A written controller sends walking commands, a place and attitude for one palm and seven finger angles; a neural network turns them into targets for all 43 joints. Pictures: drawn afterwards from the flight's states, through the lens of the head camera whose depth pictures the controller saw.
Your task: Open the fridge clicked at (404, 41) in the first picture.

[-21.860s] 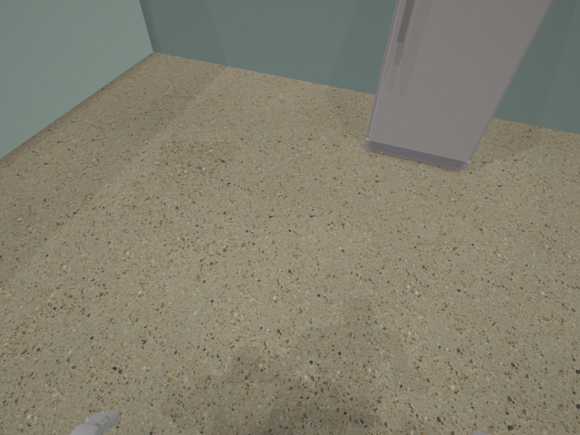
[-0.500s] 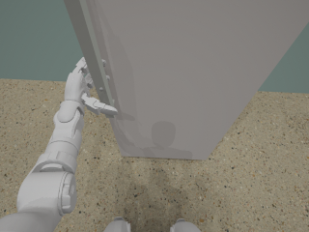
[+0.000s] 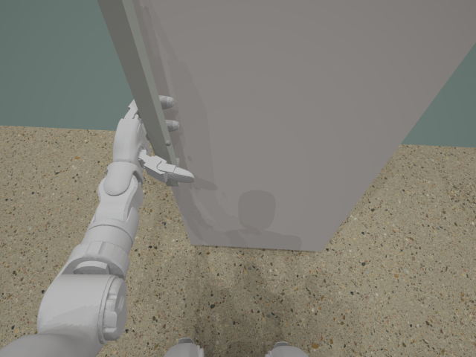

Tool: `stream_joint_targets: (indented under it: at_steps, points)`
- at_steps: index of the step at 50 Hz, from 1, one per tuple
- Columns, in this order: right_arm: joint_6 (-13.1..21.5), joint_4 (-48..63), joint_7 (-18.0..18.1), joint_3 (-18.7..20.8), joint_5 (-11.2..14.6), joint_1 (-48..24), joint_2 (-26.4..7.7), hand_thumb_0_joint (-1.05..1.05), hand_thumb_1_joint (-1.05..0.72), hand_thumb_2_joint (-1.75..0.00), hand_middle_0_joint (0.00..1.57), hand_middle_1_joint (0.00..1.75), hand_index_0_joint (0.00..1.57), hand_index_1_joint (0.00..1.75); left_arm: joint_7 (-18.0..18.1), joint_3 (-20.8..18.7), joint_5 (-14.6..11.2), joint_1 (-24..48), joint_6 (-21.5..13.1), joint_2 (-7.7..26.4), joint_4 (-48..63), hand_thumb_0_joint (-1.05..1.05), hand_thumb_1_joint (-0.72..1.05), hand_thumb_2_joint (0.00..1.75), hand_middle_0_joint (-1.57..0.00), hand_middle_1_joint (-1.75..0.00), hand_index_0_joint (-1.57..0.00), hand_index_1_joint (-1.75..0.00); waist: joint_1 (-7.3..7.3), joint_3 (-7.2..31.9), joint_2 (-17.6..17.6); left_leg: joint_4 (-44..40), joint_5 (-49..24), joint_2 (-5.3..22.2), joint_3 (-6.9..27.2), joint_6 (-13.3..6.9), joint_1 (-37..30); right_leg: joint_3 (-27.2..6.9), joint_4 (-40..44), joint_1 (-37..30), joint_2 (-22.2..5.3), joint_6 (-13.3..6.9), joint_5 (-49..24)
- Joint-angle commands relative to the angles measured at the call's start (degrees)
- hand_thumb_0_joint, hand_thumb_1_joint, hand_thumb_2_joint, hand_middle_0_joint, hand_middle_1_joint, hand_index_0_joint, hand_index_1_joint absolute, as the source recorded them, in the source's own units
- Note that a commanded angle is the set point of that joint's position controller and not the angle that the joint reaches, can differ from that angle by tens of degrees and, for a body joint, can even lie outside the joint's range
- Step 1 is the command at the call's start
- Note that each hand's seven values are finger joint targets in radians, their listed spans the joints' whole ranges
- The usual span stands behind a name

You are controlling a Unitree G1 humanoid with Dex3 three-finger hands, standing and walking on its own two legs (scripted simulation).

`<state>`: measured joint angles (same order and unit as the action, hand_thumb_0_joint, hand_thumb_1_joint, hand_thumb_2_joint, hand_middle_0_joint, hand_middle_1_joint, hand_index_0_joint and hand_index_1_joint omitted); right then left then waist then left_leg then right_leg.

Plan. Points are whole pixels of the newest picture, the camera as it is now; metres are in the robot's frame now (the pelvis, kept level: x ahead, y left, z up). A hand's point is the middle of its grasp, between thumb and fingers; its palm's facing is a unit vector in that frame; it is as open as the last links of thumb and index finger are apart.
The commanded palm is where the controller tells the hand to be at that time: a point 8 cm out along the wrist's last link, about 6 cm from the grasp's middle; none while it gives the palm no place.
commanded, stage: slide the fingers in behind the handle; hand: left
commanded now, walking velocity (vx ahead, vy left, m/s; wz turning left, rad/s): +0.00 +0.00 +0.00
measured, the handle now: (154, 101) +0.51 +0.13 +0.13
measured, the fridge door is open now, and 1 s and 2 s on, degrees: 0 0 0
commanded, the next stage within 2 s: grip the handle and tug to test in 0.32 s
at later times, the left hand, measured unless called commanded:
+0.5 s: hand (167, 143) +0.45 +0.11 +0.09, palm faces -0.08 -1.00 -0.01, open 14.1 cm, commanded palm +0.43 +0.16 +0.09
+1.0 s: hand (165, 144) +0.45 +0.11 +0.09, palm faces -0.06 -1.00 -0.02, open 7.5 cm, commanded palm +0.43 +0.15 +0.09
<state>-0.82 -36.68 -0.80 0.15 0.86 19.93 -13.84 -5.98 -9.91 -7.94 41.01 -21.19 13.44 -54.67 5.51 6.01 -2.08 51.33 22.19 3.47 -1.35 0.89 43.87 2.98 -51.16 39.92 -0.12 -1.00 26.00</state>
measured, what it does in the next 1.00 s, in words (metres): stands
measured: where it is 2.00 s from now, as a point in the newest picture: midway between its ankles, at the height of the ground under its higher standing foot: outside the picture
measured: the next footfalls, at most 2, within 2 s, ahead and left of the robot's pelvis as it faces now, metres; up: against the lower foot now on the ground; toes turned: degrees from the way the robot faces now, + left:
none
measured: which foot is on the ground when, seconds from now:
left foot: down 0.00-1.00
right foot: down 0.00-1.00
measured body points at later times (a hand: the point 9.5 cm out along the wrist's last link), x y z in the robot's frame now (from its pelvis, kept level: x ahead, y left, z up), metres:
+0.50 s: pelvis +0.01 +0.00 +0.00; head +0.08 +0.00 +0.45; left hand +0.45 +0.16 +0.09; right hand +0.07 -0.25 -0.12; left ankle +0.02 +0.13 -0.69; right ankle -0.01 -0.11 -0.69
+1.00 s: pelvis +0.00 +0.01 +0.00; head +0.07 +0.00 +0.45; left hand +0.45 +0.17 +0.09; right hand +0.05 -0.25 -0.12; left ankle +0.02 +0.13 -0.69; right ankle -0.01 -0.11 -0.69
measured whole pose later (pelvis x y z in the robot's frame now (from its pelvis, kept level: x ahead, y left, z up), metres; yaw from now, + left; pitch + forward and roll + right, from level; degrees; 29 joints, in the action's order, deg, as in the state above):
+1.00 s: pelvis +0.00 +0.01 +0.00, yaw +0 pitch +14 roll -1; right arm -1.2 -37.1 -1.2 0.6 0.7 20.0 -14.1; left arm -4.4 -8.5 -8.1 39.4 -20.7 12.7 -52.3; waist 5.3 6.1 -2.1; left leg 51.2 22.3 3.1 -1.4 0.5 43.2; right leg 2.8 -50.6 39.0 -0.3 -0.6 25.9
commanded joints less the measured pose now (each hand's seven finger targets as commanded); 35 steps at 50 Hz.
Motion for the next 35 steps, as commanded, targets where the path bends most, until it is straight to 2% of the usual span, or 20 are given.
stream_joint_targets:
  at_steps: [1, 2, 3, 5, 6, 7, 10, 11, 13, 17, 19, 20, 21, 24, 26, 29, 30, 31, 32, 35]
  points:
    - [1.4, 4.3, 0.4, 3.2, 0.0, 4.8, -8.4, 0.0, -0.9, -0.9, 0.2, 0.3, 0.2, 0.3, -1.2, 0.7, 0.4, 25.2, -4.6, 5.8, 14.3, 0.0, -0.5, 0.3, -0.3, -1.2, -0.3, -1.2, 1.63, 23.2, 1.0, -3.2, -17.6, -3.5, 1.4, -2.4, -19.7, -1.0, 6.7, -5.8, 2.7, 0.3, -25.9]
    - [1.5, 4.5, 0.4, 3.2, -0.1, 5.1, -8.6, 0.0, -0.9, -0.9, 0.2, 0.3, 0.2, 0.3, -1.2, 0.7, 0.3, 24.5, -4.8, 6.0, 15.4, 0.0, -0.5, 0.3, -0.3, -1.2, -0.3, -1.2, 1.26, 24.3, 0.8, -3.2, -19.3, -3.5, 1.7, -2.5, -20.3, -0.8, 6.1, -6.3, 2.8, 0.1, -26.8]
    - [1.5, 4.7, 0.3, 3.2, 0.0, 4.7, -8.4, 0.0, -0.9, -0.9, 0.2, 0.3, 0.2, 0.3, -1.1, 1.1, 0.3, 24.1, -4.9, 5.4, 16.7, 0.0, -0.5, 0.3, -0.3, -1.2, -0.3, -1.2, 0.96, 25.8, -1.0, -3.1, -20.7, -3.5, 1.6, -2.3, -21.7, -0.9, 6.0, -6.4, 2.7, 0.1, -27.9]
    - [1.5, 4.9, 0.1, 3.1, 0.0, 4.3, -8.2, 0.0, -0.9, -0.9, 0.2, 0.3, 0.2, 0.3, -1.0, 2.4, 0.1, 23.0, -4.7, 3.6, 17.3, 0.0, -0.5, 0.3, -0.3, -1.2, -0.3, -1.2, 1.09, 25.3, -0.3, -3.2, -20.6, -3.4, 1.6, -2.3, -22.0, -0.6, 6.3, -6.3, 2.7, 0.2, -27.7]
    - [1.4, 4.8, 0.1, 3.2, 0.1, 4.3, -8.2, 0.0, -0.9, -0.9, 0.2, 0.3, 0.2, 0.3, -1.0, 2.0, 0.2, 21.8, -4.4, 4.0, 16.7, 0.0, -0.5, 0.3, -0.3, -1.2, -0.3, -1.2, 0.87, 24.7, 0.4, -3.1, -20.4, -3.4, 1.6, -2.2, -21.4, -0.6, 6.3, -6.4, 2.8, 0.1, -27.6]
    - [1.4, 4.8, 0.1, 3.1, 0.0, 4.5, -8.4, 0.0, -0.9, -0.9, 0.2, 0.3, 0.2, 0.3, -1.0, 2.8, 0.1, 22.5, -4.2, 3.3, 16.6, 0.0, -0.5, 0.3, -0.3, -1.2, -0.3, -1.2, 1.66, 23.5, 1.3, -3.1, -20.6, -3.4, 1.6, -2.5, -21.1, -0.5, 6.4, -6.0, 2.9, 0.2, -27.8]
    - [1.2, 4.6, 0.1, 3.4, 0.0, 4.5, -8.5, 0.0, -0.9, -0.9, 0.2, 0.3, 0.2, 0.3, -0.7, 1.9, 0.5, 22.8, -3.9, 4.5, 16.2, 0.0, -0.5, 0.3, -0.3, -1.2, -0.3, -1.2, 1.41, 23.0, 1.8, -3.5, -19.6, -3.4, 1.8, -2.3, -20.4, -0.6, 6.5, -6.3, 2.8, 0.2, -27.4]
    - [1.2, 4.8, 0.1, 3.3, 0.0, 4.1, -8.4, 0.0, -0.9, -0.9, 0.2, 0.3, 0.2, 0.3, -0.7, 2.7, 0.4, 22.8, -3.8, 3.5, 16.5, 0.0, -0.5, 0.3, -0.3, -1.2, -0.3, -1.2, 1.52, 22.9, 1.6, -3.5, -18.9, -3.5, 1.5, -2.4, -20.5, -0.7, 6.8, -6.2, 2.8, 0.3, -27.0]
    - [1.3, 4.7, 0.1, 3.4, 0.0, 4.2, -8.3, 0.0, -0.9, -0.9, 0.2, 0.3, 0.2, 0.3, -0.7, 2.3, 0.4, 21.7, -3.9, 3.7, 16.7, 0.0, -0.5, 0.3, -0.3, -1.2, -0.3, -1.2, 1.12, 23.8, 0.2, -3.3, -20.5, -3.5, 1.4, -2.4, -21.4, -0.7, 6.5, -6.4, 2.7, 0.2, -28.2]
    - [1.0, 4.5, 0.3, 3.2, -0.1, 4.5, -8.6, 0.0, -0.9, -0.9, 0.2, 0.3, 0.2, 0.3, -0.6, 1.2, 0.6, 22.5, -3.6, 5.4, 15.2, 0.0, -0.5, 0.3, -0.3, -1.2, -0.3, -1.2, 1.35, 21.9, 1.8, -3.5, -19.5, -3.5, 1.5, -2.5, -19.8, -0.7, 6.7, -6.6, 2.7, 0.2, -27.6]
    - [1.0, 4.4, 0.2, 3.2, 0.0, 4.1, -8.3, 0.0, -0.9, -0.9, 0.2, 0.3, 0.2, 0.3, -0.8, 2.2, 0.6, 23.7, -3.6, 4.3, 15.7, 0.0, -0.5, 0.3, -0.3, -1.2, -0.3, -1.2, 1.62, 22.6, 0.4, -3.5, -19.6, -3.5, 1.4, -2.4, -20.7, -0.8, 6.7, -6.3, 2.6, 0.2, -27.8]
    - [1.0, 4.4, 0.3, 3.2, 0.0, 4.1, -8.4, 0.0, -0.9, -0.9, 0.2, 0.3, 0.2, 0.3, -0.8, 1.0, 0.3, 22.6, -3.4, 5.1, 15.2, 0.0, -0.5, 0.3, -0.3, -1.2, -0.3, -1.2, 1.13, 22.5, 1.1, -3.5, -19.1, -3.6, 1.4, -2.4, -20.2, -0.8, 6.9, -6.6, 2.6, 0.2, -27.4]
    - [0.9, 4.4, 0.3, 3.2, 0.0, 4.1, -8.5, 0.0, -0.9, -0.9, 0.2, 0.3, 0.2, 0.3, -0.9, 1.2, 0.4, 23.1, -3.5, 5.3, 15.3, 0.0, -0.5, 0.3, -0.3, -1.2, -0.3, -1.2, 1.32, 22.6, 0.5, -3.6, -19.0, -3.6, 1.4, -2.3, -20.2, -0.8, 6.8, -6.6, 2.6, 0.2, -27.3]
    - [1.0, 4.6, 0.3, 3.1, -0.1, 4.0, -8.4, 0.0, -0.9, -0.9, 0.2, 0.3, 0.2, 0.3, -1.0, 1.0, 0.1, 23.3, -3.7, 5.1, 16.1, 0.0, -0.36, 0.36, -0.32, -1.22, -0.32, -1.22, 1.02, 23.8, 0.5, -3.5, -19.9, -3.7, 1.5, -2.3, -20.5, -0.8, 6.6, -7.0, 2.6, 0.2, -27.9]
    - [0.8, 4.7, 0.4, 3.1, -0.1, 4.0, -8.5, 0.0, -0.9, -0.9, 0.2, 0.3, 0.2, 0.3, -1.1, 0.1, 0.0, 21.9, -3.5, 6.2, 15.4, 0.0, -0.27, 0.4, -0.32, -1.23, -0.32, -1.23, 0.86, 23.2, 1.9, -3.7, -19.3, -3.6, 1.4, -2.4, -19.6, -0.8, 6.7, -7.7, 2.6, 0.2, -27.9]
    - [1.0, 5.2, 0.1, 3.2, 0.0, 3.6, -8.2, 0.0, -0.9, -0.9, 0.2, 0.3, 0.2, 0.3, -1.2, 1.1, -0.1, 20.4, -4.0, 4.7, 17.8, 0.0, -0.13, 0.46, -0.34, -1.25, -0.34, -1.25, 0.28, 25.0, -0.3, -3.5, -21.3, -3.5, 1.5, -2.1, -21.7, -0.5, 6.2, -7.5, 2.7, 0.0, -28.5]
    - [1.0, 5.1, 0.2, 3.1, 0.1, 3.4, -8.2, 0.0, -0.9, -0.9, 0.2, 0.3, 0.2, 0.3, -1.2, 1.8, -0.2, 20.4, -3.7, 3.8, 16.7, 0.0, -0.08, 0.48, -0.35, -1.26, -0.35, -1.26, 0.8, 23.5, 0.4, -3.5, -20.4, -3.5, 1.3, -2.2, -21.3, -0.6, 6.7, -6.8, 2.8, 0.1, -28.0]
    - [0.9, 4.8, 0.2, 3.1, 0.0, 3.7, -8.3, 0.0, -0.9, -0.9, 0.2, 0.3, 0.2, 0.3, -1.0, 1.3, 0.0, 21.5, -3.6, 4.8, 16.5, 0.0, -0.03, 0.5, -0.35, -1.27, -0.35, -1.27, 1.02, 22.6, 1.6, -3.7, -19.2, -3.4, 1.5, -2.2, -20.1, -0.5, 6.8, -6.9, 2.7, 0.2, -27.0]
    - [0.9, 4.9, 0.3, 3.1, -0.1, 4.0, -8.5, 0.0, -0.9, -0.9, 0.2, 0.3, 0.2, 0.3, -0.9, 1.9, 0.2, 21.7, -3.7, 4.3, 16.0, 0.0, 0.01, 0.52, -0.35, -1.27, -0.35, -1.27, 1.31, 21.8, 2.1, -3.8, -18.7, -3.5, 1.7, -2.4, -19.8, -0.5, 6.8, -6.5, 2.9, 0.2, -26.3]
    - [0.8, 4.6, 0.4, 3.1, 0.1, 3.7, -8.5, 0.0, -0.9, -0.9, 0.2, 0.3, 0.2, 0.3, -0.8, 2.3, 0.4, 24.0, -3.5, 4.1, 14.6, 0.0, 0.15, 0.58, -0.37, -1.29, -0.37, -1.29, 1.95, 20.3, 2.0, -4.1, -16.0, -3.5, 1.6, -2.4, -18.9, -0.7, 7.4, -5.1, 2.7, 0.3, -24.1]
